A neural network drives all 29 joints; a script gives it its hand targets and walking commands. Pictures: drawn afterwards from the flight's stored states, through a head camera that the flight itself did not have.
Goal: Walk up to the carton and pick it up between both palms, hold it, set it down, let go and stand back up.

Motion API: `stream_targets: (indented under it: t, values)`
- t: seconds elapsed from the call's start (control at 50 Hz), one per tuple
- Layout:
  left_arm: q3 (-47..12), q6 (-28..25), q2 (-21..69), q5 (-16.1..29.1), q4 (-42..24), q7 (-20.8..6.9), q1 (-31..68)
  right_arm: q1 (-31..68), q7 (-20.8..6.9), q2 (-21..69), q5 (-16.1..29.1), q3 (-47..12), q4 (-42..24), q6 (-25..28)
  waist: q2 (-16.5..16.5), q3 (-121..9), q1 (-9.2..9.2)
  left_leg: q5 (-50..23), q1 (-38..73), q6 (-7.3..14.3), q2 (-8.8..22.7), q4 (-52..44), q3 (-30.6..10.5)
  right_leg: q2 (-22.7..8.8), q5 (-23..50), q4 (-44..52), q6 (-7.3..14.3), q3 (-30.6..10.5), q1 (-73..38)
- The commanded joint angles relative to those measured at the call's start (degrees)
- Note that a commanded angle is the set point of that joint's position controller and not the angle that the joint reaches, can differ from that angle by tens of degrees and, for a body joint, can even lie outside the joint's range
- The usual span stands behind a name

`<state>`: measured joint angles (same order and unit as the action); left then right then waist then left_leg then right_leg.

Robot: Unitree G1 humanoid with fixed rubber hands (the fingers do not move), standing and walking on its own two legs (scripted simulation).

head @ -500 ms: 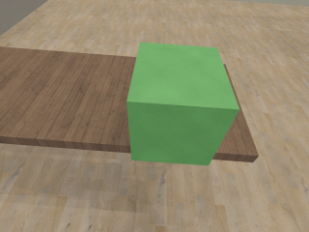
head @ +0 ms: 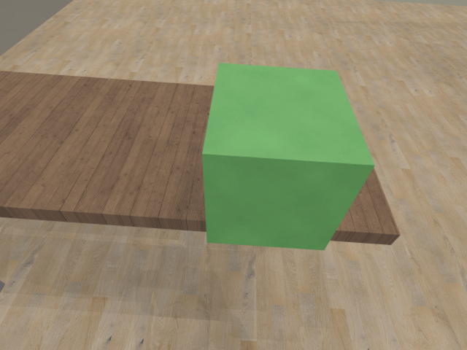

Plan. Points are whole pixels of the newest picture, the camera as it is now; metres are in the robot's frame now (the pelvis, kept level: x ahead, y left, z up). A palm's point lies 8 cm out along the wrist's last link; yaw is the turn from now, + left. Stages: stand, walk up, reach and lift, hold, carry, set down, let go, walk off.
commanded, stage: stand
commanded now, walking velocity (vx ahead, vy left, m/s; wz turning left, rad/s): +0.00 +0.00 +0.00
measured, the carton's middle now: (271, 156) +0.48 -0.07 +0.07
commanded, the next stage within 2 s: reach and lift in 0.20 s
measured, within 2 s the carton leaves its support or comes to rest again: neither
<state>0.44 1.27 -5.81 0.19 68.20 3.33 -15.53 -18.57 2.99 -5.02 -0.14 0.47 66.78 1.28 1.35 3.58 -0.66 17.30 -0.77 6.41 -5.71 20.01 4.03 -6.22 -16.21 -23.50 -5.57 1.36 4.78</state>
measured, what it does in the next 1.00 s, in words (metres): shifts its weight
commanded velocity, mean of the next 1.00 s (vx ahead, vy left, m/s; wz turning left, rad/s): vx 0.00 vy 0.00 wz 0.00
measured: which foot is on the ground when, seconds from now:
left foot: down 0.00-1.00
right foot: down 0.00-1.00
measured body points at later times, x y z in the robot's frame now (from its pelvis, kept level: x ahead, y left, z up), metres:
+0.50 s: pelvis -0.06 -0.03 -0.04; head +0.05 +0.03 +0.40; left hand +0.20 +0.20 -0.18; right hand +0.17 -0.25 -0.15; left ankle -0.07 +0.04 -0.74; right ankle -0.04 -0.18 -0.74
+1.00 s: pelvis -0.09 -0.10 -0.01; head -0.04 -0.08 +0.44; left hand +0.14 +0.17 -0.09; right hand +0.13 -0.25 -0.10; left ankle -0.07 +0.05 -0.74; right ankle -0.04 -0.18 -0.74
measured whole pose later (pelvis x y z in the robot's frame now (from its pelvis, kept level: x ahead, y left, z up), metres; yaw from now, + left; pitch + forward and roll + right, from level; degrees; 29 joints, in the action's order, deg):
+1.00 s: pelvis -0.09 -0.10 -0.01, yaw +5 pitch +9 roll +1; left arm -1.2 24.9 -22.1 6.9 36.4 -7.4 8.6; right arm -0.1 14.0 -1.0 9.5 -4.0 26.3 -26.3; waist 3.1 -3.0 -2.7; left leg 9.9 -26.3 -2.5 0.1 27.3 -3.6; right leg 1.6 -10.6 -29.7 2.6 1.0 27.8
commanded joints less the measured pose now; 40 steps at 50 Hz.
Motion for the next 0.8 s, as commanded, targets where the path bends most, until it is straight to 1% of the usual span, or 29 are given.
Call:
stream_targets:
  t: [0.0, 0.1, 0.12, 0.18, 0.2, 0.22, 0.24, 0.26, 0.28, 0.3, 0.32, 0.34, 0.36, 0.38, 0.4, 0.42, 0.44, 0.48, 0.5, 0.52, 0.56, 0.58, 0.62, 0.64, 0.66, 0.7, 0.72, 0.74, 0.78]
  values:
    - [0.3, -0.3, -3.2, -0.02, -0.25, 0.17, -6.03, -6.86, 0.31, -5.66, 0.02, 0.83, -0.6, 0.34, -1.25, 3.18, 0.05, -38.07, -1.8, -3.8, 12.51, -2.94, -7.56, -1.3, 12.09, 1.26, 2.1, 0.88, 2.91]
    - [0.21, -0.34, -3.23, 0.0, -0.35, 0.16, -6.1, -7.43, 0.26, -5.86, 0.16, 0.88, -0.48, 0.38, -2.12, 2.63, -0.13, -38.32, -1.7, -4.04, 12.49, -3.07, -7.41, -1.41, 11.67, 1.22, 1.98, 1.01, 3.0]
    - [0.17, -0.33, -3.33, 0.03, -0.33, 0.15, -6.03, -7.6, 0.28, -5.57, 0.11, 0.83, -0.47, 0.33, -1.3, 3.16, -0.18, -38.16, -1.77, -4.08, 12.58, -3.13, -7.35, -1.32, 11.24, 1.1, 2.06, 1.02, 3.59]
    - [0.06, -0.36, -2.75, 0.06, -0.25, 0.17, -6.68, -7.31, 0.28, -5.61, 0.13, 0.85, -0.69, 0.3, -1.28, 2.97, 0.14, -36.75, -2.06, -3.76, 12.35, -3.18, -7.11, -1.47, 11.35, 1.32, 2.11, 0.92, 3.32]
    - [0.3, 5.82, -15.49, 4.95, -31.71, -3.0, 61.29, 61.08, 0.25, -15.7, 0.42, 7.58, -33.76, -1.82, 14.71, -0.88, -5.36, -18.7, -30.07, -7.33, 10.47, 7.21, -7.64, 6.94, 4.08, -5.01, 5.58, -1.02, 23.46]
    - [-2.86, 10.25, -11.09, 5.64, -24.78, -1.06, 47.43, 44.7, 0.4, -11.0, -3.35, 11.3, -23.05, -7.32, 8.59, 4.87, -5.07, -0.65, -35.63, -9.75, 7.84, 10.54, -3.63, 6.09, -1.77, -10.22, 6.71, 1.61, 22.26]
    - [-4.44, 15.44, -11.38, 6.84, -23.72, -0.63, 42.12, 39.63, -0.43, -11.66, -4.34, 12.32, -24.0, -12.06, 8.44, -0.96, -6.17, 4.36, -34.3, -8.98, 8.29, 8.75, -2.67, 6.33, -2.2, -11.74, 6.18, 2.54, 17.29]
    - [-4.16, 19.93, -11.89, 8.65, -25.4, 0.21, 40.18, 37.57, -1.39, -11.73, -3.41, 11.65, -26.17, -15.71, 5.6, -7.11, -4.88, 5.28, -32.94, -8.67, 8.39, 9.13, -2.14, 5.92, -2.42, -13.92, 6.26, 2.6, 14.63]
    - [-2.71, 23.43, -11.98, 9.23, -27.93, 1.04, 38.12, 34.95, -1.89, -10.15, -1.94, 10.06, -27.92, -18.4, 1.88, -12.02, -2.96, 0.29, -32.42, -8.74, 9.11, 9.3, -3.58, 5.08, 0.6, -15.55, 6.94, 2.19, 13.07]
    - [-1.67, 27.17, -12.75, 9.85, -30.84, 1.63, 36.63, 32.88, -2.4, -7.84, 0.58, 8.35, -29.47, -21.23, -1.7, -21.43, -0.84, -10.78, -28.29, -8.98, 9.45, 11.56, -5.13, 4.57, 5.73, -17.23, 8.04, 1.27, 12.65]
    - [-1.74, 30.05, -12.48, 10.64, -32.82, 1.82, 34.79, 30.4, -3.14, -5.54, 3.98, 5.47, -29.13, -23.91, -4.55, -27.6, 0.97, -23.49, -25.92, -9.61, 10.18, 14.48, -6.86, 5.19, 9.51, -19.67, 8.6, 1.26, 15.23]
    - [-2.7, 32.14, -11.67, 11.62, -32.2, 1.49, 32.35, 26.96, -3.61, -3.53, 6.99, 2.93, -26.83, -26.6, -7.98, -32.77, 1.19, -37.76, -23.67, -10.3, 10.47, 18.19, -8.21, 5.94, 13.13, -21.66, 8.95, 0.91, 17.86]
    - [-3.75, 33.36, -10.36, 12.61, -29.43, 0.67, 29.71, 23.97, -3.56, -2.54, 9.79, 1.09, -23.36, -28.93, -10.3, -36.62, 0.44, -51.52, -20.76, -10.94, 10.8, 21.61, -9.59, 7.28, 15.82, -23.17, 8.86, 0.94, 21.07]
    - [-4.77, 33.77, -8.72, 13.35, -24.32, -0.71, 25.9, 20.23, -2.89, -1.93, 12.38, -0.39, -18.58, -30.61, -12.57, -38.42, -0.51, -60.39, -17.2, -11.42, 11.25, 23.1, -10.68, 8.49, 15.62, -22.84, 8.77, 1.02, 24.63]
    - [-5.2, 33.68, -7.9, 12.53, -20.87, -2.41, 23.02, 17.29, -1.55, -1.88, 14.34, -1.25, -14.67, -31.16, -15.09, -38.56, -1.03, -62.29, -15.45, -11.82, 11.41, 22.8, -10.64, 9.75, 13.78, -20.26, 8.91, 0.94, 25.85]
    - [-5.1, 33.37, -7.1, 10.81, -19.78, -3.9, 20.87, 15.55, 0.08, -2.75, 15.09, -0.99, -12.53, -30.5, -17.31, -38.59, -1.31, -61.7, -14.54, -12.66, 11.29, 21.5, -10.46, 10.53, 14.13, -17.55, 9.63, 0.58, 24.97]
    - [-4.81, 32.9, -6.41, 8.33, -21.36, -5.02, 19.17, 15.13, 1.83, -3.66, 14.97, -0.65, -12.13, -28.82, -18.73, -39.06, -1.29, -62.82, -12.14, -13.44, 10.89, 20.15, -10.02, 11.16, 16.22, -14.83, 10.23, -0.06, 23.49]
    - [-3.23, 32.84, -7.06, 2.2, -30.26, -6.17, 15.16, 16.04, 4.97, -5.67, 13.73, -0.35, -14.21, -23.05, -17.2, -38.76, 0.0, -65.83, -3.28, -13.75, 10.32, 15.44, -9.41, 12.26, 19.04, -7.95, 10.33, -1.61, 21.26]
    - [-1.4, 33.22, -8.9, -1.76, -37.16, -5.88, 12.56, 15.76, 6.08, -7.4, 12.84, -0.24, -16.16, -19.96, -16.64, -38.43, 1.2, -66.95, 1.46, -13.54, 9.86, 13.29, -8.55, 12.93, 19.84, -4.73, 10.01, -2.46, 19.71]
    - [0.88, 33.9, -10.57, -4.68, -43.34, -5.26, 8.53, 14.64, 6.83, -9.45, 11.85, -0.16, -19.34, -17.14, -15.4, -37.26, 3.22, -69.32, 6.0, -13.34, 9.65, 11.42, -8.9, 13.36, 19.96, -2.07, 9.87, -3.09, 19.08]
    - [5.87, 34.56, -13.12, -7.94, -50.22, -3.86, 4.03, 14.53, 7.39, -11.9, 9.32, 0.83, -23.06, -13.15, -12.4, -32.09, 5.62, -75.7, 8.39, -12.8, 9.1, 10.12, -8.36, 14.31, 21.66, 1.87, 9.33, -3.5, 17.94]
    - [7.43, 34.01, -14.32, -8.43, -52.45, -3.4, 4.04, 15.16, 7.07, -13.07, 7.84, 1.69, -24.66, -11.9, -11.23, -28.96, 6.0, -74.7, 5.64, -12.35, 8.84, 9.1, -7.62, 14.17, 21.96, 3.74, 9.16, -4.11, 15.68]
    - [8.48, 31.31, -15.36, -6.91, -54.11, -3.05, 6.77, 16.47, 6.26, -12.41, 5.29, 1.69, -30.13, -10.55, -8.34, -24.32, 5.08, -68.62, 0.61, -11.49, 7.41, 7.58, -6.45, 13.45, 23.78, 4.56, 8.74, -4.56, 11.92]
    - [8.31, 29.45, -15.46, -5.54, -53.53, -3.25, 8.49, 16.74, 5.8, -11.18, 4.37, 1.47, -32.62, -10.2, -6.35, -22.51, 4.22, -62.58, -1.71, -10.8, 6.61, 6.62, -5.73, 12.64, 24.36, 4.65, 8.28, -4.69, 10.03]
    - [7.58, 27.53, -15.6, -4.02, -53.46, -3.68, 11.92, 17.86, 5.48, -9.29, 4.01, 1.34, -35.04, -10.02, -4.55, -21.46, 3.42, -53.68, -4.74, -10.08, 5.76, 5.34, -5.07, 11.41, 24.51, 4.49, 7.72, -4.96, 8.39]
    - [4.82, 24.91, -16.03, -0.15, -50.8, -4.98, 21.02, 22.33, 5.44, -4.63, 3.35, 0.76, -38.37, -11.48, -0.8, -18.77, 1.03, -31.4, -11.97, -8.75, 4.02, 3.23, -3.75, 8.52, 22.28, 3.46, 6.16, -4.96, 6.7]
    - [3.17, 23.85, -16.39, 1.8, -50.93, -5.58, 25.56, 23.99, 5.72, -2.26, 3.22, 0.25, -40.79, -12.7, 0.42, -17.74, -0.1, -22.3, -15.53, -7.98, 3.77, 2.45, -3.27, 7.0, 20.3, 2.47, 5.52, -4.66, 6.79]
    - [1.16, 23.19, -16.56, 3.91, -50.49, -6.12, 29.74, 25.55, 6.05, 0.14, 3.29, -0.53, -43.32, -14.5, 1.84, -17.6, -1.42, -16.29, -18.55, -7.14, 3.87, 2.49, -3.01, 5.74, 19.4, 1.29, 4.83, -4.47, 7.03]
    - [-2.2, 22.17, -17.46, 8.03, -49.95, -6.68, 35.73, 26.7, 6.84, 3.71, 5.27, -2.34, -48.03, -18.41, 3.9, -19.98, -2.73, -10.93, -23.11, -5.35, 4.43, 3.9, -2.66, 3.58, 20.19, -1.83, 3.52, -4.7, 6.86]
